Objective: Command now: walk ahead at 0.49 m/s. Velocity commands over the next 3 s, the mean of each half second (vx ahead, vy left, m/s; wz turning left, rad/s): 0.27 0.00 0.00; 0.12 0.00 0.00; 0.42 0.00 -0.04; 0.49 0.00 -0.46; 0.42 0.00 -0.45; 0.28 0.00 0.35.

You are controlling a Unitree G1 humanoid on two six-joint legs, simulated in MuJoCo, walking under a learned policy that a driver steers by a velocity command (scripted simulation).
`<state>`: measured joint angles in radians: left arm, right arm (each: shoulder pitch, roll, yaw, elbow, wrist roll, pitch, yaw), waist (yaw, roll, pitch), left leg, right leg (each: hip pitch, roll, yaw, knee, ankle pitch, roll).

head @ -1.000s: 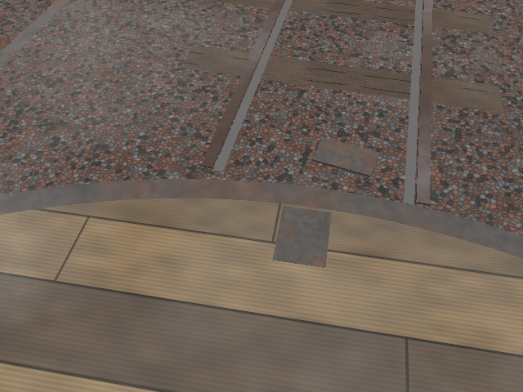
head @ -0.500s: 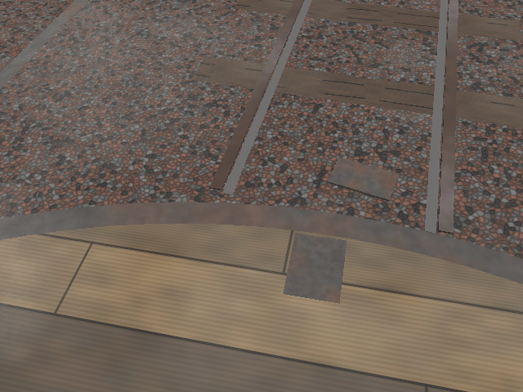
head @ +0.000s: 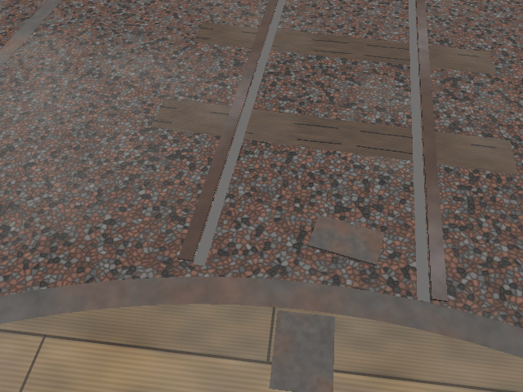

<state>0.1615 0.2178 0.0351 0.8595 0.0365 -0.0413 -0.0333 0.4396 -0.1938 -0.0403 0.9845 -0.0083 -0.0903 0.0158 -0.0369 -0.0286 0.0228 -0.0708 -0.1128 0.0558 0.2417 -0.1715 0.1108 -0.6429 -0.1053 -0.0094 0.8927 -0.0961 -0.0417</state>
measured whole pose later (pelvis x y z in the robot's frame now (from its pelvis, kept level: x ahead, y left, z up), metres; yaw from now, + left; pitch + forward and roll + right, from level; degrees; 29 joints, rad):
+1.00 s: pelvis +0.25 -0.03 +0.00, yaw +1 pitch -1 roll +0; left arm 0.35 0.16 0.02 1.06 0.03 -0.03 -0.01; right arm 0.38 -0.17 -0.04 1.11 -0.01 -0.02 -0.03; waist -0.01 0.01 -0.02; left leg -0.16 -0.01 0.01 0.43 -0.26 0.04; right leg -0.28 0.02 -0.07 0.63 -0.39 -0.08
